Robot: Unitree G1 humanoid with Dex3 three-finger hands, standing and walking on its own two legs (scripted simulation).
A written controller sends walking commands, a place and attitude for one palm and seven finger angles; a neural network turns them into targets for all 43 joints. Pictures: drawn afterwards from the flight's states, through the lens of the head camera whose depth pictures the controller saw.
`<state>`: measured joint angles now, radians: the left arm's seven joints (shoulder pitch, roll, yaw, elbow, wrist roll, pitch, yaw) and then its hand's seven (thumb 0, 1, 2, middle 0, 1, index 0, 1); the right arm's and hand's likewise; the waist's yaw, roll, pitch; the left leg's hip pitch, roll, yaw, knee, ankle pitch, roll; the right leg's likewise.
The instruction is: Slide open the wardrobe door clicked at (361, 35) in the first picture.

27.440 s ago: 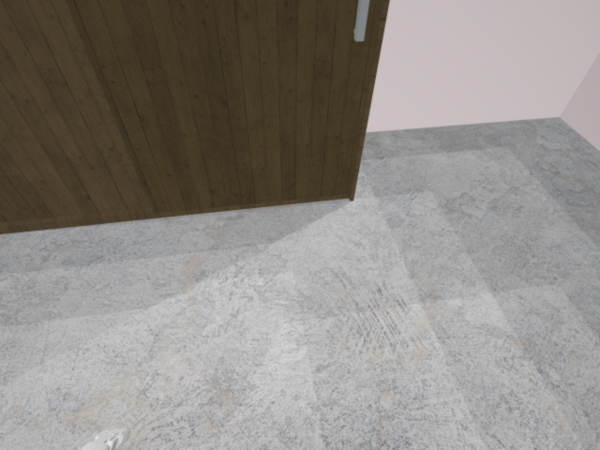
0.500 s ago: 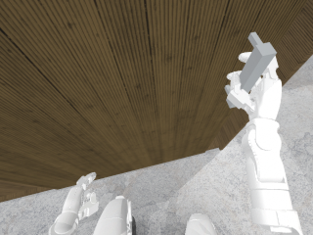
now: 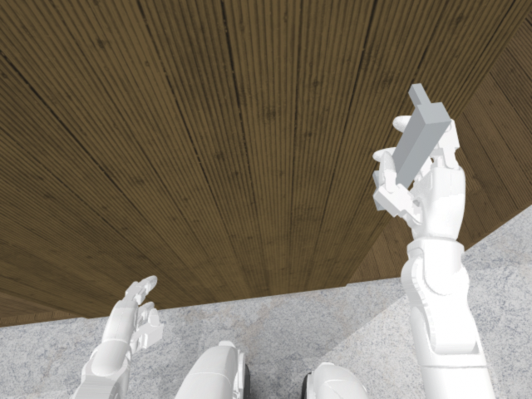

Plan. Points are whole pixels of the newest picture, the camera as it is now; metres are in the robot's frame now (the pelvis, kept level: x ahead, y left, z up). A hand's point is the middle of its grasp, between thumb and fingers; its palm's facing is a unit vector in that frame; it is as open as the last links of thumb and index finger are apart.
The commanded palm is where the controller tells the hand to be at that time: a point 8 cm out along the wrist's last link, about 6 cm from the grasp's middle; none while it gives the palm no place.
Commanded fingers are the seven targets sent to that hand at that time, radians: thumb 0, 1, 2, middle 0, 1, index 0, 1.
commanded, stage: step sideways, sliding the door along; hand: right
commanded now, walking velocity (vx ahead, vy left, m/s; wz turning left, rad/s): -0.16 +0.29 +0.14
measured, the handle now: (398, 153) +0.39 -0.17 +0.12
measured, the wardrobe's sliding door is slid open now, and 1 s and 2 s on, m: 0.29 0.58 0.58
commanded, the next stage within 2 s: stop walking and hold the door there in 1.42 s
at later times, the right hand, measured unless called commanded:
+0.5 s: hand (233, 207) +0.32 +0.04 +0.12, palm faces +0.08 +0.99 -0.13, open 6.5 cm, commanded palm +0.30 +0.03 +0.11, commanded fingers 0.00 -0.90 -0.90 0.45 1.40 0.45 1.40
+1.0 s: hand (146, 217) +0.31 +0.14 +0.12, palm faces +0.01 +1.00 -0.06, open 6.3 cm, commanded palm +0.29 +0.15 +0.11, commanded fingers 0.00 -0.90 -0.90 0.45 1.40 0.45 1.40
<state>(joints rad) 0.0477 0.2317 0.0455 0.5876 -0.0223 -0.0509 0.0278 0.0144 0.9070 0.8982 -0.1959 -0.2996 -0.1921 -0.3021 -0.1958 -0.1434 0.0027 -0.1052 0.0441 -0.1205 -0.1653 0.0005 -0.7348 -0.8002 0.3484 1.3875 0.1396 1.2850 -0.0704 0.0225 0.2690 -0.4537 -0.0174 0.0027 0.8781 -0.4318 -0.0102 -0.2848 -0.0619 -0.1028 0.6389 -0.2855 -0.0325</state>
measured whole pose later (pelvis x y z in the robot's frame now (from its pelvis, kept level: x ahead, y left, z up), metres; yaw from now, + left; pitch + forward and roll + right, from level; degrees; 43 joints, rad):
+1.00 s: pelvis -0.12 +0.25 +0.02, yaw +6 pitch -2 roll +7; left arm 0.17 0.15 -0.01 0.66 -0.03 -0.01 0.05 0.01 0.90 0.90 -0.20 -0.30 -0.20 -0.30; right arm -0.60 -0.21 0.01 0.45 0.08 -0.07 -0.11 0.02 -0.71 -0.80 0.35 1.37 0.25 1.39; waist -0.10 -0.05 0.19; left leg -0.45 0.11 0.03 0.90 -0.32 -0.05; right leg -0.28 -0.32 -0.11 0.49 -0.17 0.08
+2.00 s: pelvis -0.06 +0.44 +0.00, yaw +5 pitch -2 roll -1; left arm 0.17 0.37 0.04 0.74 -0.05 -0.03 0.09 0.01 0.91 0.90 -0.20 -0.30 -0.19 -0.30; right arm -0.40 -0.49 -0.47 0.74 0.02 -0.19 -0.08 -0.15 -0.54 -0.80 0.40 1.34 0.38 1.38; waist 0.03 -0.02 0.08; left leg -0.34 0.13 0.03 0.55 -0.16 -0.06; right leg -0.41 0.00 -0.05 0.95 -0.48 0.03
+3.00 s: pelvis -0.12 +0.36 +0.00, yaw +10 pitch -1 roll +1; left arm 0.35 0.35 0.03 0.78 -0.05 -0.01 0.10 0.01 0.90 0.90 -0.20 -0.30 -0.20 -0.30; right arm -0.63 -0.50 -0.30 1.07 0.03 -0.19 -0.08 -0.10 -0.62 -0.81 0.32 1.30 0.35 1.39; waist 0.02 -0.05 0.00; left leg -0.19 0.05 0.03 0.51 -0.32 -0.06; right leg -0.40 -0.02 -0.07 0.69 -0.33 0.01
